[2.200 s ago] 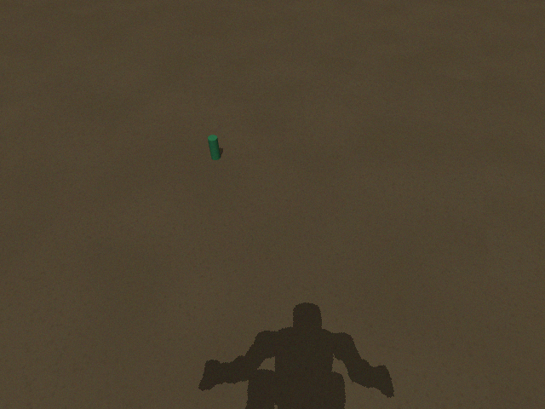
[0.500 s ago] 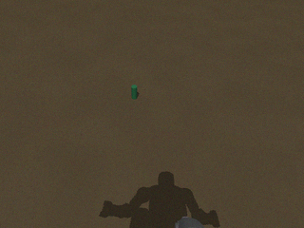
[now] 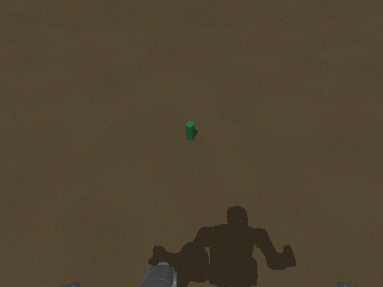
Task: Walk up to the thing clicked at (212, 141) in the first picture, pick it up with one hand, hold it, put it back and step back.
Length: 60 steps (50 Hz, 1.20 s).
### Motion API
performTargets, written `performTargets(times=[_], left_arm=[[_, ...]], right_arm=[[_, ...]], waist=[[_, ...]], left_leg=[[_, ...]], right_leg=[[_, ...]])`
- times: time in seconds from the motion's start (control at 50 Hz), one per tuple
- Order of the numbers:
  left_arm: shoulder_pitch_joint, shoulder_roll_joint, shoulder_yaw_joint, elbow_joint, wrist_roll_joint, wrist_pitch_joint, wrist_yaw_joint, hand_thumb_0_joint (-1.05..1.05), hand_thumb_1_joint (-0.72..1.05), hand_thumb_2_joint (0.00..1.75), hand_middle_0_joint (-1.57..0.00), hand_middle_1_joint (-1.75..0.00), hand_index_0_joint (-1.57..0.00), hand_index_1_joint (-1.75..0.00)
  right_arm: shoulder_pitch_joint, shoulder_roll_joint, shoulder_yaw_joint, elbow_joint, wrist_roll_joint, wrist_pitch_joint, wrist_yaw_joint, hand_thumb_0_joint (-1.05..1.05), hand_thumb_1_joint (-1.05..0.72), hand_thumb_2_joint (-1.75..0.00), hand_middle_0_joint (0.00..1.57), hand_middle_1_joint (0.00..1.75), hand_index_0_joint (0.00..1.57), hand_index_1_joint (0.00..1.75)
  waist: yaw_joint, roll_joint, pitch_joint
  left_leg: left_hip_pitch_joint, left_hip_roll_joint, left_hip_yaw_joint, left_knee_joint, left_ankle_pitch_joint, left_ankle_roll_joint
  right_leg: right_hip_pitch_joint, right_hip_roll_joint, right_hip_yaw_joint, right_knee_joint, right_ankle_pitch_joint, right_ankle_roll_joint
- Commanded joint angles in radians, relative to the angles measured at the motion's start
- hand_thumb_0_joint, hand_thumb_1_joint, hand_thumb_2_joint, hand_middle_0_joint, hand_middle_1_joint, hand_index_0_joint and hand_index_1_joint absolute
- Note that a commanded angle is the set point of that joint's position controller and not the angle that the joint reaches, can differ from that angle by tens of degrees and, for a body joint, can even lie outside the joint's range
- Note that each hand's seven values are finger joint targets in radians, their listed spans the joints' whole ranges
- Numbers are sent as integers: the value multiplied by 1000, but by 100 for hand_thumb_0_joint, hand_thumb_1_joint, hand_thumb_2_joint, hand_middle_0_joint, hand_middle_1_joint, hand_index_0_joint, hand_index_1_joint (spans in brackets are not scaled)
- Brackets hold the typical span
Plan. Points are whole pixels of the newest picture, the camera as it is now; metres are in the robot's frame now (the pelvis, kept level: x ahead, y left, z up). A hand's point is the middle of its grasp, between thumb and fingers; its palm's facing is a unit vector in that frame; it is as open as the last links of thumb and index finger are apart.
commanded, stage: walk up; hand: left
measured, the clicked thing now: (190, 131) +1.11 +0.11 -0.70
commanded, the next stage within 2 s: none
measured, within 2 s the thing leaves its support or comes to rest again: neither
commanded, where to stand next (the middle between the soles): +0.78 -0.03 m, yaw +0 degrees
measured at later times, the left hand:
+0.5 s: hand (115, 197) +0.35 +0.26 -0.13, palm faces -0.12 -0.93 -0.36, open 7.4 cm
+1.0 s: hand (127, 166) +0.47 +0.26 -0.16, palm faces -0.03 -0.94 -0.34, open 7.4 cm
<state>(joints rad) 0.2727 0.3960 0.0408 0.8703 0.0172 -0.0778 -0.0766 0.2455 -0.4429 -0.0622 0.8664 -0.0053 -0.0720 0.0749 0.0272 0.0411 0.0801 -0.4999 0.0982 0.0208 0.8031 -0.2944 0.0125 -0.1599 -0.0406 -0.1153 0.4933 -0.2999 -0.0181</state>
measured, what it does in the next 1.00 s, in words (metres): walks ahead: left foot, then right foot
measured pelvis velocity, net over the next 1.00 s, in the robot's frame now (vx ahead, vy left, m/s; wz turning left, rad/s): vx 0.45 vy -0.02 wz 0.00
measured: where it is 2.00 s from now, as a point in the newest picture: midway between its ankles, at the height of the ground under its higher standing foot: (212, 182)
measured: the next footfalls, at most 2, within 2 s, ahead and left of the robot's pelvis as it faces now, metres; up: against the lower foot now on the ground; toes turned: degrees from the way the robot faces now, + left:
left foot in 0.10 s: +0.22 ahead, +0.14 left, +0.00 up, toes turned +6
right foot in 0.54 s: +0.42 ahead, -0.15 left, +0.00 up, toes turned -7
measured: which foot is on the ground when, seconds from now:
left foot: up 0.00-0.08, down 0.10-0.54, up 0.56-0.92, down 0.94-1.00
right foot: down 0.00-0.12, up 0.14-0.52, down 0.54-0.98, up 1.00-1.00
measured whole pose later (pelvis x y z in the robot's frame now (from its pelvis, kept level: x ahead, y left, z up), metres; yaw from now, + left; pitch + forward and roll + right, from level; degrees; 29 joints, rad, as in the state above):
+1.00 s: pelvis +0.45 -0.02 -0.01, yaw +0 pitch -2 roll +0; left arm 0.36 0.44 0.04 0.86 0.01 -0.05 -0.06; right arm 0.27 -0.42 -0.06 0.88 -0.02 -0.09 0.06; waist 0.04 -0.04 0.07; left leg -0.39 0.04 0.09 0.62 -0.18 0.02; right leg -0.19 -0.06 -0.07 0.75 -0.45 -0.03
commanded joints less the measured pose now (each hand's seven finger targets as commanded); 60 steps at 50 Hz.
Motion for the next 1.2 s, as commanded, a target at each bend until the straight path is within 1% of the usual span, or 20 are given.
performTargets(times=[0.0, 0.06, 0.08, 0.1, 0.12, 0.16, 0.22, 0.34, 0.48, 0.5, 0.52, 0.54, 0.66, 0.82, 0.92, 0.94, 0.96, 0.98, 1.06, 1.18], left_arm=[[-54, 304, 90, -112, -2, -28, 13, 0, 90, 90, -20, -30, -20, -30], [-31, 236, 57, -111, 2, -18, 15, 0, 90, 90, -20, -30, -20, -30], [15, 175, 36, -112, -11, -14, 21, 0, 90, 90, -20, -30, -20, -30], [50, 168, 38, -117, -22, -8, 28, 0, 90, 90, -20, -30, -20, -30], [22, 284, 59, -97, -11, 0, 45, 0, 90, 90, -20, -30, -20, -30], [60, 275, 55, -50, -22, 2, 41, 0, 90, 90, -20, -30, -20, -30], [114, 247, 60, -14, -17, 7, 21, 0, 90, 90, -20, -30, -20, -30], [-53, 196, 58, -80, -2, 13, -9, 0, 90, 90, -20, -30, -20, -30], [49, 232, 92, -40, -2, 4, -4, 0, 90, 90, -20, -30, -20, -30], [146, 277, 115, -19, 2, -7, 8, 0, 90, 90, -20, -30, -20, -30], [213, 364, 135, -29, 5, -16, 25, 0, 90, 90, -20, -30, -20, -30], [175, 402, 130, -42, -10, -15, 29, 0, 90, 90, -20, -30, -20, -30], [19, 270, 90, -92, -18, -21, 39, 0, 90, 90, -20, -30, -20, -30], [37, 292, 92, -126, -4, -20, 25, 0, 90, 90, -20, -30, -20, -30], [15, 252, 61, -135, -5, -8, 26, 0, 90, 90, -20, -30, -20, -30], [42, 195, 41, -141, -6, -8, 28, 0, 90, 90, -20, -30, -20, -30], [69, 166, 42, -136, -21, -2, 31, 0, 90, 90, -20, -30, -20, -30], [42, 272, 65, -112, -10, 7, 49, 0, 90, 90, -20, -30, -20, -30], [99, 244, 56, -55, -22, 13, 43, 0, 90, 90, -20, -30, -20, -30], [36, 215, 63, -67, -4, 26, 3, 0, 90, 90, -20, -30, -20, -30]], right_arm=[[9, -151, -63, -59, -10, -24, 3, 0, -90, -90, 20, 30, 20, 30], [194, -216, -96, 1, -22, -38, -19, 0, -90, -90, 20, 30, 20, 30], [293, -288, -117, 13, -38, -44, -33, 0, -90, -90, 20, 30, 20, 30], [278, -360, -126, -31, -27, -49, -43, 0, -90, -90, 20, 30, 20, 30], [200, -374, -132, -49, 13, -43, -43, 0, -90, -90, 20, 30, 20, 30], [82, -276, -91, -74, 14, -42, -49, 0, -90, -90, 20, 30, 20, 30], [60, -236, -71, -73, 9, -52, -46, 0, -90, -90, 20, 30, 20, 30], [111, -246, -73, -83, 6, -53, -45, 0, -90, -90, 20, 30, 20, 30], [58, -224, -60, -119, 3, -32, -54, 0, -90, -90, 20, 30, 20, 30], [114, -167, -37, -115, 1, -32, -54, 0, -90, -90, 20, 30, 20, 30], [138, -95, -10, -135, 4, -31, -52, 0, -90, -90, 20, 30, 20, 30], [123, -177, -33, -115, 7, -18, -62, 0, -90, -90, 20, 30, 20, 30], [159, -182, -42, -22, 3, -5, -39, 0, -90, -90, 20, 30, 20, 30], [-7, -153, -54, -70, -15, -14, -12, 0, -90, -90, 20, 30, 20, 30], [117, -182, -69, -30, -17, -38, -28, 0, -90, -90, 20, 30, 20, 30], [229, -245, -89, -5, -26, -47, -42, 0, -90, -90, 20, 30, 20, 30], [267, -336, -110, -30, -27, -51, -49, 0, -90, -90, 20, 30, 20, 30], [232, -339, -116, -43, 3, -44, -48, 0, -90, -90, 20, 30, 20, 30], [121, -238, -67, -70, 13, -43, -62, 0, -90, -90, 20, 30, 20, 30], [73, -258, -69, -103, -3, -42, -49, 0, -90, -90, 20, 30, 20, 30]], waist=[[-12, -166, -42], [-129, 35, -152], [-173, 232, -191], [-150, 268, -175], [-133, 113, -148], [-55, 28, -49], [-24, 116, -45], [-69, 103, -28], [34, -20, -91], [75, -179, -158], [91, -397, -173], [82, -310, -136], [-17, -194, -38], [24, -160, 2], [-72, -49, -60], [-128, 135, -141], [-129, 273, -137], [-125, 124, -112], [-42, 76, -46], [-50, 135, 2]], left_leg=[[184, -8, 51, -183, 145, -11], [551, -73, 83, -225, 81, 19], [659, 79, -172, -359, -172, 85], [664, 335, -712, -589, -344, 166], [558, 384, -738, -600, -384, 241], [438, 269, -414, -556, -187, 196], [343, 194, -174, -539, 115, 173], [393, 166, -50, -510, 318, 197], [207, 119, 12, -222, 232, 122], [130, 47, 68, 44, 212, 93], [-68, -75, 86, 304, -174, 44], [-165, -91, 1, 404, -237, 26], [-19, 6, -46, 233, -41, 8], [60, -7, 31, -140, 90, -10], [413, -71, 68, -274, 52, 22], [581, 42, -131, -383, -115, 77], [661, 303, -634, -561, -287, 189], [595, 370, -695, -552, -252, 279], [405, 225, -245, -500, 169, 199], [273, 168, -110, -564, -66, 216]], right_leg=[[-144, -222, 159, -208, -56, -197], [-281, -128, 56, 170, 119, -131], [-428, -32, -8, 503, 53, -84], [-611, 103, 86, 678, -230, -43], [-582, 16, 215, 748, -216, -53], [-540, -45, 232, 695, -74, -37], [-417, -75, 184, 558, -17, -6], [-398, -75, 82, 254, 107, 4], [44, 11, 32, 81, 119, -40], [194, -35, 119, -11, -7, -60], [284, -277, 514, -148, -182, -122], [229, -395, 789, -276, -282, -214], [-37, -221, 291, -211, 140, -205], [-112, -218, 233, -245, -139, -200], [-241, -148, 123, 33, 7, -140], [-339, -78, 57, 340, 106, -93], [-575, 81, 41, 570, -192, -29], [-569, 12, 164, 658, -262, -38], [-459, -56, 200, 574, -90, -23], [-361, -71, 102, 326, 31, 16]])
